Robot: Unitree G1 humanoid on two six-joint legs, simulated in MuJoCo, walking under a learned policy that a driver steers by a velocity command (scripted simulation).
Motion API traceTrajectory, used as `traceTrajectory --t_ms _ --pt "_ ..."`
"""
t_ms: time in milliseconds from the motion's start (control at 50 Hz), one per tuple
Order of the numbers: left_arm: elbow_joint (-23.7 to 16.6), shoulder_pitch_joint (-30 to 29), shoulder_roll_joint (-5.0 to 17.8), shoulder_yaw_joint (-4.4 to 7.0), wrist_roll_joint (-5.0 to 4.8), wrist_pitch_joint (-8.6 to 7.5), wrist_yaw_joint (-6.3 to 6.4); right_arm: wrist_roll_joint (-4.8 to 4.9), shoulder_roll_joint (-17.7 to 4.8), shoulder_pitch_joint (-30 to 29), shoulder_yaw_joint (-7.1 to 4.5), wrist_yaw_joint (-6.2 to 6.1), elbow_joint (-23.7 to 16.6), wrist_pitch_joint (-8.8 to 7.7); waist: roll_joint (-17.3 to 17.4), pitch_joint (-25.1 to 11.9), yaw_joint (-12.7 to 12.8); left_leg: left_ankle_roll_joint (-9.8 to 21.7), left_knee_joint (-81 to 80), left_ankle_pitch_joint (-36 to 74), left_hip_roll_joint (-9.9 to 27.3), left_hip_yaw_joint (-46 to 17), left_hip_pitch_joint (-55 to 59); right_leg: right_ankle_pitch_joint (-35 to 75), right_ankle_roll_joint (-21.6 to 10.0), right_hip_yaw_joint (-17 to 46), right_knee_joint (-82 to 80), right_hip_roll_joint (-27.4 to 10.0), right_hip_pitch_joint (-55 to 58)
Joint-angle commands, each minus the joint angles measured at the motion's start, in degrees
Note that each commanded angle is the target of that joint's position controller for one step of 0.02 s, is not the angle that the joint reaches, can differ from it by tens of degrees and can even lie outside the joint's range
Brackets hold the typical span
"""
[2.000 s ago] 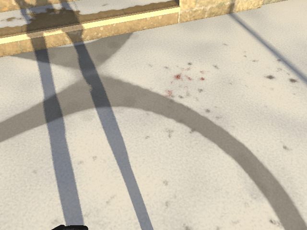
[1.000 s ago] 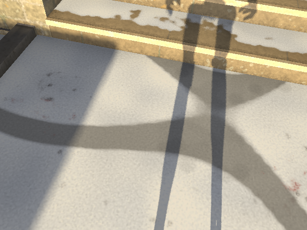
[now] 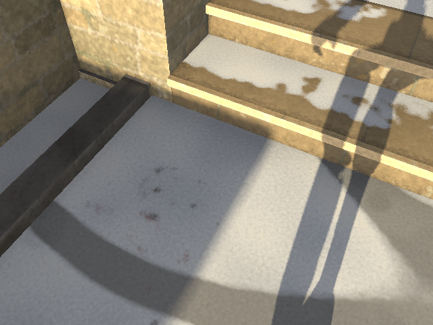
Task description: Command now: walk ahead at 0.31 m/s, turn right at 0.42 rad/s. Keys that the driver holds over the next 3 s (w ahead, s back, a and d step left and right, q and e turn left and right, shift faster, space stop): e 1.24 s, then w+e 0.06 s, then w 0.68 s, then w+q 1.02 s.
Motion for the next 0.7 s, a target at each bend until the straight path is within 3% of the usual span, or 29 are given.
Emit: traceTrajectory --t_ms 20,60,80,100,120,140,160,180,200,220,260,300,340,400,460,520,540,580,600,620,640,660,680,700 --pt "-6.2 -4.6 2.6 0.32 0.29 -0.83 -1.63 0.83 -10.2 -2.3 -2.48 -1.23 -3.0 0.52 5.8 1.7 0.4 5.4 1.4 41.3 16.4 -1.1 -2.6 -1.1 -1.4 -3.7 -5.1 2.2 5.0" --pt "-6.8 -1.3 5.0 1.39 0.55 -0.61 -2.38 1.50 -11.7 -3.5 -3.05 -2.09 -3.4 1.90 7.7 -1.5 2.6 3.9 9.0 53.3 17.1 -0.8 1.6 -8.4 -3.3 -5.8 -5.9 5.0 8.4" --pt "-6.1 3.4 6.7 2.26 0.52 -0.46 -2.46 1.63 -12.2 -4.2 -3.24 -2.50 -3.8 2.58 8.1 -4.1 5.0 2.9 15.7 57.2 16.4 -0.5 1.9 -10.6 -4.3 -6.8 -6.9 7.0 13.6" --pt "-4.6 10.5 9.1 3.58 0.49 -0.50 -1.96 1.80 -11.6 -5.2 -2.99 -2.68 -4.3 3.00 6.6 -7.6 8.8 1.0 26.6 53.9 13.9 0.7 -0.8 -6.1 -6.1 -6.6 -11.9 8.9 23.2" --pt "-4.6 14.4 13.7 4.79 0.61 -0.26 -0.59 0.50 -9.3 -2.9 -2.07 -2.54 -5.3 2.64 -1.0 -12.7 9.7 -2.4 43.8 32.6 9.4 1.1 -11.7 16.2 -9.3 3.5 -11.7 2.1 37.8" --pt "-6.6 11.2 17.9 4.76 1.41 -0.07 0.16 -2.33 -2.3 6.4 0.05 -1.23 -6.2 1.88 -13.9 -19.8 1.8 -6.6 65.8 -24.1 -1.3 -4.5 -33.4 42.7 -21.2 26.8 -6.7 -12.7 56.6" --pt "-8.6 12.1 15.1 4.20 1.50 0.20 -0.12 -0.54 -7.9 5.5 -0.26 -0.04 -5.5 0.97 -7.1 -31.9 6.4 -6.2 73.2 -23.5 -1.3 -16.7 -36.8 29.4 -26.0 37.2 -13.1 -16.0 60.5" --pt "-9.7 8.3 12.4 3.71 0.99 0.55 -0.11 1.43 -10.3 -1.2 -0.91 0.14 -7.0 1.06 -1.9 -25.4 7.4 -5.1 71.3 -17.8 1.5 -17.1 -39.7 18.0 -22.9 30.7 -15.7 -13.0 54.9" --pt "-9.8 5.3 9.7 3.05 -0.20 1.07 0.28 1.11 -9.7 -4.8 -0.75 -0.52 -8.0 1.59 3.2 -17.2 5.9 -5.0 66.8 -12.8 3.6 -15.6 -41.8 9.2 -19.6 25.9 -17.5 -10.0 46.4" --pt "-10.3 3.2 8.2 2.47 -0.61 1.59 0.73 0.42 -9.4 -6.3 -0.79 -1.27 -8.0 2.45 4.6 -11.9 4.4 -5.3 63.0 -10.3 5.0 -15.1 -40.5 4.8 -17.8 23.0 -19.7 -7.9 37.9" --pt "-11.1 1.1 8.3 2.50 0.68 2.13 1.16 0.09 -9.2 -5.0 -1.07 -1.78 -8.3 3.99 1.2 -8.4 1.4 -5.4 57.1 -8.0 5.5 -14.8 -34.4 1.5 -16.3 20.3 -22.5 -4.9 27.1" --pt "-11.2 0.9 9.1 2.87 1.06 2.16 1.63 -0.28 -7.2 -3.6 -0.54 -2.27 -7.5 4.25 -0.4 -8.7 0.8 -6.4 51.0 -7.0 4.8 -13.7 -32.3 7.4 -15.8 17.2 -22.0 -3.1 23.7" --pt "-11.0 1.8 10.2 3.33 0.75 2.63 2.44 -0.46 -6.6 -4.5 -0.29 -2.72 -7.4 4.33 -0.6 -10.7 1.4 -7.6 46.2 -4.6 4.2 -14.0 -32.4 8.2 -15.4 17.0 -20.7 -2.6 24.6" --pt "-11.8 0.9 10.5 3.47 0.08 4.06 3.49 0.02 -6.7 -7.1 -0.30 -2.85 -7.7 4.87 -2.3 -11.2 2.2 -8.2 40.5 0.1 3.7 -15.1 -31.9 -7.4 -13.1 18.8 -20.9 -0.9 24.0" --pt "-12.4 0.5 10.2 3.49 0.21 5.04 3.83 0.31 -6.7 -9.8 -0.38 -2.51 -8.5 4.60 -5.0 -9.0 3.4 -7.8 34.2 1.1 3.0 -15.6 -30.6 -19.1 -11.8 21.7 -21.5 0.1 23.0" --pt "-12.6 1.4 9.8 3.56 0.32 5.52 3.59 0.62 -7.1 -10.6 -0.67 -1.85 -8.7 3.44 -6.8 -8.7 4.4 -6.8 27.2 -1.1 1.9 -15.6 -27.7 -16.4 -11.6 25.1 -19.3 -0.3 25.5" --pt "-12.7 1.4 9.7 3.54 0.18 5.65 3.50 0.75 -7.3 -10.2 -0.85 -1.58 -8.7 3.05 -7.2 -8.8 4.3 -6.2 23.9 -1.4 1.6 -15.5 -26.1 -14.0 -11.4 26.3 -18.2 -0.4 26.6" --pt "-13.1 0.3 9.0 3.33 -0.56 6.06 3.53 0.87 -7.6 -6.6 -1.47 -1.00 -7.5 2.41 -6.9 -8.5 1.7 -4.4 10.7 5.8 1.9 -14.3 -18.0 -11.7 -9.2 26.5 -14.6 1.9 25.4" --pt "-13.3 1.8 7.1 2.80 -0.52 6.12 3.53 0.15 -10.6 -5.1 -2.39 -1.06 -7.4 2.39 -2.6 -9.4 2.0 -1.8 7.5 9.4 9.2 -19.2 -11.1 -19.9 -6.5 23.5 -9.1 4.9 20.7" --pt "-13.9 5.4 4.7 2.26 -0.42 5.86 3.23 -1.18 -16.0 -7.6 -3.48 -1.50 -8.3 3.22 14.1 -7.9 6.1 5.8 6.2 22.2 21.7 -31.8 -6.2 -37.6 -2.4 11.5 2.8 14.0 9.9" --pt "-14.8 3.2 9.4 3.57 0.09 4.89 2.95 -2.51 -14.0 -6.2 -3.43 -1.33 -8.2 3.42 20.2 -7.5 3.5 13.3 4.3 27.7 28.0 -40.3 -8.6 -43.8 0.6 6.7 16.4 13.7 4.0" --pt "-13.5 3.7 12.4 4.69 -0.08 4.76 2.80 -1.99 -11.1 -8.1 -2.66 -1.63 -9.3 3.46 14.3 -7.1 3.7 13.0 5.6 27.4 26.5 -35.9 -9.1 -40.0 2.1 7.2 24.2 10.9 3.8" --pt "-12.0 4.5 12.0 4.93 -0.46 5.33 2.93 -1.09 -8.9 -10.3 -2.14 -1.88 -9.7 3.72 10.8 -6.0 4.3 10.0 6.8 26.1 22.2 -29.4 -9.7 -36.4 3.1 6.3 27.2 10.1 3.9" --pt "-11.1 5.1 10.6 4.69 -0.39 6.10 3.20 -0.27 -7.8 -11.3 -1.78 -2.11 -10.1 3.98 9.7 -5.3 4.3 8.1 7.5 25.2 19.4 -25.2 -9.4 -33.7 4.1 5.4 30.1 9.6 3.1"
Next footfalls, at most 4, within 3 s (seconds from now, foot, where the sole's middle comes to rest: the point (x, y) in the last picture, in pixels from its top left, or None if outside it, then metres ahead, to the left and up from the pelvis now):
0.12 right None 0.25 -0.11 -0.78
0.60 left None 0.31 0.10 -0.78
1.02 right None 0.15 -0.12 -0.78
1.46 left None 0.32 0.02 -0.78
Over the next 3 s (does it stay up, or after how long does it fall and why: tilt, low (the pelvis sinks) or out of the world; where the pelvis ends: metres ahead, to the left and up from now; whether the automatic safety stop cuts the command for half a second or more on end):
stays up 0.70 -0.60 0.00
